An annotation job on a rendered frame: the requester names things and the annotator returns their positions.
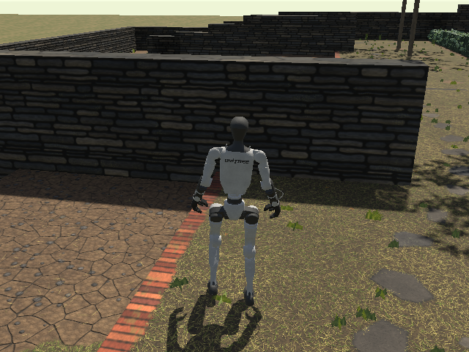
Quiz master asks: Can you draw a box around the left robot upper arm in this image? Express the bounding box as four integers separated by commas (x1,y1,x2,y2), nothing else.
200,147,223,187

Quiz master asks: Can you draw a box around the right robot upper arm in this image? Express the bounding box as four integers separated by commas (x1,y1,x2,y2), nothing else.
253,149,272,190

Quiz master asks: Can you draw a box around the left robot hand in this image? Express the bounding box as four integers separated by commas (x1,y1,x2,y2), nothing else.
191,199,208,213

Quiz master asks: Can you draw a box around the humanoid robot head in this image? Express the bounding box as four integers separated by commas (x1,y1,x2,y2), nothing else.
225,117,251,153

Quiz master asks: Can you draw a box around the right robot hand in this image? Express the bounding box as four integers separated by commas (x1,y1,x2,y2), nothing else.
264,203,281,219

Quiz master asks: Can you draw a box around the robot right thigh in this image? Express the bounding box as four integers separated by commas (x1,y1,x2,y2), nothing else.
243,205,259,259

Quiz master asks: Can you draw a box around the left robot forearm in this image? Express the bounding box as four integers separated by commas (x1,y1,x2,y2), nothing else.
193,175,207,202

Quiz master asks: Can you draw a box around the right robot forearm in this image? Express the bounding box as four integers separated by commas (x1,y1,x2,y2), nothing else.
265,179,279,207

